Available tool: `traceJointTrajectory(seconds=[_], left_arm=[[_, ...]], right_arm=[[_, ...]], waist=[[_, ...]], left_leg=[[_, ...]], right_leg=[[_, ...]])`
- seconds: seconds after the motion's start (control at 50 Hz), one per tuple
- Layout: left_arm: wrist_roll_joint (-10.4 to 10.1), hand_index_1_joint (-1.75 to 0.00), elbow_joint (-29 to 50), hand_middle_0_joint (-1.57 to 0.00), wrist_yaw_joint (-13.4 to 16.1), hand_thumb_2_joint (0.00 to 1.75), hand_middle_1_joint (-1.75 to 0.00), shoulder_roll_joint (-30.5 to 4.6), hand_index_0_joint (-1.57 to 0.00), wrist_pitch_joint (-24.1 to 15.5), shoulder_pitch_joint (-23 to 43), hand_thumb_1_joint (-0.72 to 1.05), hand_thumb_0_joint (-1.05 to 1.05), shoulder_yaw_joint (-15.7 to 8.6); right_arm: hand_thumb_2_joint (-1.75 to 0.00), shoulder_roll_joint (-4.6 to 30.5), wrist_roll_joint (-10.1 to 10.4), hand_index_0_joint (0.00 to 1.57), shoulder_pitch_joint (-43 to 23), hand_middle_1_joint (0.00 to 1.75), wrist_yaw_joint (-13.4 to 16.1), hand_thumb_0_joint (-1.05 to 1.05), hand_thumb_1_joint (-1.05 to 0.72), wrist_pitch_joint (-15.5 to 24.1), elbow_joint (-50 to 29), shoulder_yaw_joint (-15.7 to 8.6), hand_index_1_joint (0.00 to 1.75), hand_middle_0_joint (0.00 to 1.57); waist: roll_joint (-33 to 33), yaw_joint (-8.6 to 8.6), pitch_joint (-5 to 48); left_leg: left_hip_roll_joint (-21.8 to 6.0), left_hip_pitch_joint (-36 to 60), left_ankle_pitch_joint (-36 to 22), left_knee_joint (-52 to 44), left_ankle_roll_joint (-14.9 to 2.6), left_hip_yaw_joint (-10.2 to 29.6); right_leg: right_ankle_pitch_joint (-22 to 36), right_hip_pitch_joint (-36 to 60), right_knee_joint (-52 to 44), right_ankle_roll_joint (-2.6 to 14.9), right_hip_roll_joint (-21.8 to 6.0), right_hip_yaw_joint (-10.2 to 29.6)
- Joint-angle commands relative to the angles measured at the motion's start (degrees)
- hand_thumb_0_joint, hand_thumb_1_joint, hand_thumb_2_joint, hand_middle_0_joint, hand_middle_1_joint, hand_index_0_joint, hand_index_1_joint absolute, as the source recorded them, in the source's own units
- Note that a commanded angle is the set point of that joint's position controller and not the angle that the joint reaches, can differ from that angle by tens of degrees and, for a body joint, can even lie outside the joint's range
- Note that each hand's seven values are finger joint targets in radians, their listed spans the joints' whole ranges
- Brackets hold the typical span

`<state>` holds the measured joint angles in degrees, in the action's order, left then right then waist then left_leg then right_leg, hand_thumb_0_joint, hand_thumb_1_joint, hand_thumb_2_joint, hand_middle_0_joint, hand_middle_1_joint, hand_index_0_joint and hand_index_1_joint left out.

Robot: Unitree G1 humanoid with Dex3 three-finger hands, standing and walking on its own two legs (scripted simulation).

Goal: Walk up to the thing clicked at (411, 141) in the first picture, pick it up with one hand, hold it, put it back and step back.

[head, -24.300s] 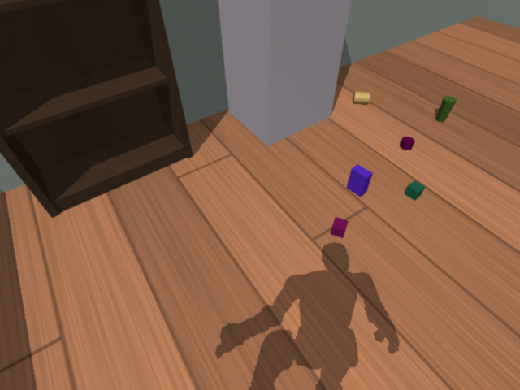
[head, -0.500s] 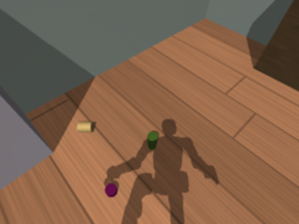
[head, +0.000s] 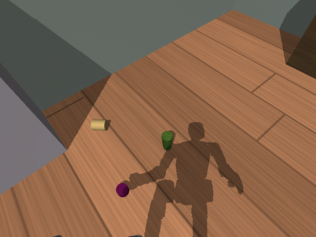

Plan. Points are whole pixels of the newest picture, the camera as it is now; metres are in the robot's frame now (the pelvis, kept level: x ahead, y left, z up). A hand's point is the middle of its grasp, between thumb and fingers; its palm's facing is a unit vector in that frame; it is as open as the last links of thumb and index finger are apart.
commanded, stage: walk up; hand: left
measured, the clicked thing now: (122, 190) +0.45 +0.26 -0.73
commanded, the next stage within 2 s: stand in 1.36 s
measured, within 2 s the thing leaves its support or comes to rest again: neither
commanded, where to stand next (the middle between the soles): +0.06 +0.04 m, yaw -3 degrees
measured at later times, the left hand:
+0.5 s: hand out of the picture +0.06 +0.30 -0.13, palm faces -0.04 -0.93 -0.37, open 7.4 cm
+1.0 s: hand out of the picture +0.11 +0.28 -0.13, palm faces -0.09 -0.93 -0.35, open 7.4 cm
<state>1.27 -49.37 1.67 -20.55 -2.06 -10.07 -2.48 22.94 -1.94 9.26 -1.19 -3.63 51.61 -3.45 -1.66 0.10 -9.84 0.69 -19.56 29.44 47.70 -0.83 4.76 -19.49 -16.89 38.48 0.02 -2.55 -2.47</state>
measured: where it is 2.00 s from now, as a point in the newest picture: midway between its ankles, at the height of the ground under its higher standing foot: outside the picture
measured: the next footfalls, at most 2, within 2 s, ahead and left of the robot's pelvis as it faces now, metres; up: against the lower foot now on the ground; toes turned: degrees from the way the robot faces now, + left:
left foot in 0.06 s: +0.04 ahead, +0.15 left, +0.00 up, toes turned -2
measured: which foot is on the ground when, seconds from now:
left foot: up 0.00-0.04, down 0.06-1.00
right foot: down 0.00-1.00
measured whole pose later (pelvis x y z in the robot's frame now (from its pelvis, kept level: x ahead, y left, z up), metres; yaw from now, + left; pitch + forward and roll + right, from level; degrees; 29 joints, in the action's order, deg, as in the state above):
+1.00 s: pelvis +0.00 +0.04 +0.03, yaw -4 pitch -3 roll +0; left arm 0.4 -63.9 -0.1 -20.2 -1.1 -4.4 -0.3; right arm 20.5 -0.6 6.3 -0.9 0.3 63.2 -0.8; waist 0.0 -0.8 -3.1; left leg -0.4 -5.5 11.3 19.6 -0.2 -2.1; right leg -11.2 -6.0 20.0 -0.9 -0.2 2.8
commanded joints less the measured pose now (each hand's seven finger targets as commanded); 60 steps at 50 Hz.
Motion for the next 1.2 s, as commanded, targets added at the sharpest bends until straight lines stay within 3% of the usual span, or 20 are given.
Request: traceJointTrajectory(seconds=[0.0, 0.02, 0.04, 0.06, 0.08, 0.1, 0.12, 0.16, 0.24, 0.28, 0.3, 0.32, 0.34, 0.36, 0.38, 0.42, 0.5, 0.66, 0.94, 1.18], left_arm=[[-0.08, -0.3, 4.39, -0.2, 0.65, 0.9, -0.3, -17.82, -0.2, -0.59, 2.47, 0.9, 0.0, -4.58], [-0.3, -0.3, 4.57, -0.2, 0.37, 0.9, -0.3, -15.93, -0.2, -0.27, 3.59, 0.9, 0.0, -3.82], [-0.55, -0.3, 4.22, -0.2, 0.15, 0.9, -0.3, -13.55, -0.2, 0.13, 3.05, 0.9, 0.0, -2.91], [-1.13, -0.3, 4.59, -0.2, -0.02, 0.9, -0.3, -10.29, -0.2, 0.45, 2.25, 0.9, 0.0, -1.96], [-0.92, -0.3, 3.26, -0.2, 0.52, 0.9, -0.3, -12.27, -0.2, 1.03, 2.5, 0.9, 0.0, -2.46], [-0.78, -0.3, 1.61, -0.2, 0.54, 0.9, -0.3, -14.4, -0.2, 1.0, 2.55, 0.9, 0.0, -3.08], [-1.04, -0.3, 0.91, -0.2, 0.02, 0.9, -0.3, -14.58, -0.2, 0.82, 1.93, 0.9, 0.0, -3.14], [-1.57, -0.3, -1.29, -0.2, -0.24, 0.9, -0.3, -12.97, -0.2, 0.13, -1.39, 0.9, 0.0, -2.81], [-1.16, -0.3, -3.2, -0.2, -0.58, 0.9, -0.3, -12.19, -0.2, -0.3, -1.76, 0.9, 0.0, -2.43], [-0.48, -0.3, -4.42, -0.2, -0.35, 0.9, -0.3, -12.71, -0.2, -0.9, -3.03, 0.9, 0.0, -2.34], [-0.1, -0.3, -4.48, -0.2, -0.16, 0.9, -0.3, -14.29, -0.2, -1.22, -3.01, 0.9, 0.0, -2.55], [0.06, -0.3, -4.4, -0.2, -0.18, 0.9, -0.3, -16.24, -0.2, -1.53, -1.47, 0.9, 0.0, -2.58], [-0.18, -0.3, -3.88, -0.2, -0.65, 0.9, -0.3, -17.37, -0.2, -1.31, 2.18, 0.9, 0.0, -2.31], [-0.19, -0.3, -3.2, -0.2, -1.07, 0.9, -0.3, -16.72, -0.2, -0.99, 5.12, 0.9, 0.0, -1.86], [-0.57, -0.3, -3.17, -0.2, -1.31, 0.9, -0.3, -14.65, -0.2, -0.68, 5.64, 0.9, 0.0, -1.33], [-0.92, -0.3, -4.96, -0.2, -1.54, 0.9, -0.3, -12.84, -0.2, -0.64, 3.32, 0.9, 0.0, -0.85], [-1.1, -0.3, -6.67, -0.2, -1.44, 0.9, -0.3, -13.67, -0.2, -1.3, 4.04, 0.9, 0.0, -0.97], [-1.3, -0.3, -9.5, -0.2, -1.11, 0.9, -0.3, -12.23, -0.2, -0.85, 4.84, 0.9, 0.0, -0.37], [-0.86, -0.3, -11.57, -0.2, -1.19, 0.9, -0.3, -11.83, -0.2, -0.2, 7.72, 0.9, 0.0, -0.1], [-0.74, -0.3, -11.95, -0.2, -1.01, 0.9, -0.3, -11.73, -0.2, -0.34, 7.49, 0.9, 0.0, -0.16]], right_arm=[[-0.9, 9.44, 0.41, 0.2, 5.26, 0.3, 0.17, 0.0, -0.9, 2.24, -3.37, -3.72, 0.3, 0.2], [-0.9, 9.24, 0.43, 0.2, 6.43, 0.3, 0.18, 0.0, -0.9, 2.65, -2.46, -3.78, 0.3, 0.2], [-0.9, 10.84, -0.08, 0.2, 6.76, 0.3, 0.43, 0.0, -0.9, 3.1, -2.25, -4.28, 0.3, 0.2], [-0.9, 14.23, -0.53, 0.2, 4.28, 0.3, 0.65, 0.0, -0.9, 3.7, -3.72, -4.66, 0.3, 0.2], [-0.9, 16.29, -0.01, 0.2, 2.05, 0.3, 0.78, 0.0, -0.9, 4.07, -4.68, -4.59, 0.3, 0.2], [-0.9, 17.02, 0.31, 0.2, 0.33, 0.3, 0.7, 0.0, -0.9, 4.12, -4.35, -4.66, 0.3, 0.2], [-0.9, 14.77, 0.24, 0.2, -1.22, 0.3, 0.76, 0.0, -0.9, 4.19, -4.56, -4.04, 0.3, 0.2], [-0.9, 11.49, 0.28, 0.2, -3.82, 0.3, 1.05, 0.0, -0.9, 4.75, -5.07, -2.37, 0.3, 0.2], [-0.9, 12.67, 0.75, 0.2, -3.75, 0.3, 1.05, 0.0, -0.9, 4.76, -4.0, -2.11, 0.3, 0.2], [-0.9, 11.39, 1.68, 0.2, -4.21, 0.3, 0.97, 0.0, -0.9, 4.33, -4.0, -1.36, 0.3, 0.2], [-0.9, 10.19, 2.24, 0.2, -4.29, 0.3, 1.03, 0.0, -0.9, 4.31, -4.07, -0.89, 0.3, 0.2], [-0.9, 8.73, 2.63, 0.2, -4.29, 0.3, 0.95, 0.0, -0.9, 4.32, -3.99, -0.5, 0.3, 0.2], [-0.9, 8.42, 2.55, 0.2, -2.86, 0.3, 1.06, 0.0, -0.9, 4.05, -2.55, -0.53, 0.3, 0.2], [-0.9, 8.53, 2.06, 0.2, -0.91, 0.3, 1.17, 0.0, -0.9, 4.06, -0.91, -0.7, 0.3, 0.2], [-0.9, 9.77, 1.63, 0.2, -1.42, 0.3, 1.07, 0.0, -0.9, 4.41, -0.14, -0.91, 0.3, 0.2], [-0.9, 11.1, 1.49, 0.2, -5.71, 0.3, 0.71, 0.0, -0.9, 5.11, -0.21, -0.98, 0.3, 0.2], [-0.9, 9.12, 1.68, 0.2, -4.75, 0.3, 0.72, 0.0, -0.9, 5.43, 1.7, 0.06, 0.3, 0.2], [-0.9, 9.18, 1.81, 0.2, -5.8, 0.3, 1.02, 0.0, -0.9, 5.6, 5.25, 0.12, 0.3, 0.2], [-0.9, 9.37, 1.44, 0.2, -6.34, 0.3, 1.12, 0.0, -0.9, 5.52, 7.77, 0.09, 0.3, 0.2], [-0.9, 9.33, 1.46, 0.2, -5.71, 0.3, 1.2, 0.0, -0.9, 5.37, 8.51, -0.23, 0.3, 0.2]], waist=[[11.15, -2.03, 13.54], [9.1, -2.8, 13.65], [4.42, -3.12, 13.35], [-6.13, -1.86, 12.53], [-6.57, -2.4, 11.97], [-6.1, -2.01, 9.02], [-4.18, -0.7, 6.69], [-6.1, 1.0, 7.68], [-8.47, 0.5, 9.49], [-5.89, 1.39, 10.81], [-2.76, 1.51, 11.81], [2.25, 0.58, 11.56], [4.2, -1.1, 10.66], [5.54, -2.58, 9.3], [3.58, -2.31, 7.97], [2.27, 0.21, 7.79], [3.98, -0.36, 9.66], [0.45, 0.26, 12.91], [0.91, -0.1, 10.24], [2.2, -0.47, 11.9]], left_leg=[[-0.41, 8.01, -8.97, -11.34, -0.68, -4.11], [0.27, 12.54, -13.42, -17.34, -1.04, -4.29], [-2.98, 15.42, -15.2, -22.62, -2.66, 2.22], [-13.28, 15.08, -16.47, -27.38, -6.44, 18.67], [-19.71, 8.2, -10.43, -29.34, -12.44, 24.26], [-20.94, 1.16, -7.51, -30.07, -15.2, 25.51], [-17.7, 1.26, -10.22, -28.75, -13.74, 19.41], [-12.95, 6.14, -25.54, -24.44, -9.85, 10.59], [-11.83, 7.19, -28.97, -21.29, -8.11, 7.51], [-10.58, 5.61, -30.17, -18.38, -5.67, 5.31], [-9.26, 3.55, -28.24, -16.58, -3.87, 4.12], [-5.43, 2.18, -21.69, -15.45, -1.63, 1.83], [-3.0, 7.09, -9.84, -16.41, -0.84, -0.44], [-3.44, 10.93, -7.06, -20.2, -1.0, -0.07], [-5.18, 12.04, -8.32, -24.82, -1.64, 2.49], [-8.54, 9.64, -12.38, -26.88, -3.4, 5.58], [-6.07, 10.44, -20.58, -26.48, -1.71, 0.65], [-7.48, 14.86, -28.07, -28.63, -1.27, -0.09], [-7.7, 14.07, -23.08, -32.05, -0.82, -0.82], [-7.81, 16.27, -24.84, -31.58, -1.04, -1.63]], right_leg=[[24.24, 2.17, -6.42, 10.31, -12.69, 11.58], [17.96, -1.22, -3.94, 7.95, -9.98, 8.99], [11.2, -5.85, 0.86, 4.83, -6.5, 6.81], [0.35, -11.4, 8.97, 1.08, 0.98, 2.85], [-16.44, -9.02, 13.27, 0.98, 2.46, 4.87], [-18.03, -4.76, 15.78, 1.17, 1.31, 6.82], [-16.76, -4.28, 13.36, 1.31, 0.51, 7.23], [-11.07, -4.94, 9.61, 1.39, 1.12, 6.35], [-3.63, 3.1, -5.31, 0.82, 2.41, 1.87], [7.01, 9.96, -14.55, 1.74, 1.74, 4.33], [13.36, 13.24, -15.29, 3.0, -1.29, 9.1], [13.97, 11.89, -16.36, 5.24, -5.9, 15.91], [8.05, 4.78, -16.83, 8.05, -9.62, 18.61], [4.28, 0.4, -16.89, 7.48, -9.52, 17.48], [2.63, -1.35, -16.26, 4.89, -6.66, 13.89], [5.03, 2.58, -15.34, 2.38, -1.76, 8.21], [14.67, 8.15, -17.98, 2.71, -4.06, 10.93], [19.98, 11.34, -19.19, 1.87, -3.61, 9.2], [17.4, 10.5, -21.56, 1.31, -3.37, 9.63], [19.52, 10.64, -21.76, 1.18, -3.45, 9.66]])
